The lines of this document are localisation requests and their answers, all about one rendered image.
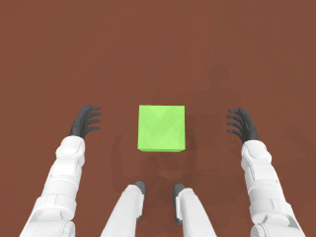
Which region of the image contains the left robot forearm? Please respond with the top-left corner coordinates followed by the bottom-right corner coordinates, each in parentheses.
top-left (19, 135), bottom-right (85, 237)

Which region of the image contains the right robot forearm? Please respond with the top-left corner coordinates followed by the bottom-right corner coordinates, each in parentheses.
top-left (241, 140), bottom-right (306, 237)

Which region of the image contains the robot left upper arm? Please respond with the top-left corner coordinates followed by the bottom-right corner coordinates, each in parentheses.
top-left (21, 219), bottom-right (76, 237)

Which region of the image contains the left robot hand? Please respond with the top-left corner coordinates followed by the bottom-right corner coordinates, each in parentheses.
top-left (68, 104), bottom-right (101, 140)

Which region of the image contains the left robot thigh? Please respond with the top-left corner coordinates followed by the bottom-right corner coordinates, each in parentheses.
top-left (100, 190), bottom-right (144, 237)

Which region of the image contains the robot right upper arm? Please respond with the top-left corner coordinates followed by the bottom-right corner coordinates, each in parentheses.
top-left (250, 222), bottom-right (305, 237)

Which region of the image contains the left robot foot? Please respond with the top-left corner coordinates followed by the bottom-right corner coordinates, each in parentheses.
top-left (133, 181), bottom-right (146, 222)

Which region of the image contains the right robot hand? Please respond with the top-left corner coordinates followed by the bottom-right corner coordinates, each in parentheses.
top-left (226, 107), bottom-right (259, 144)

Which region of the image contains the carton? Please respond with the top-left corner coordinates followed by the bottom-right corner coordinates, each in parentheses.
top-left (137, 105), bottom-right (186, 152)

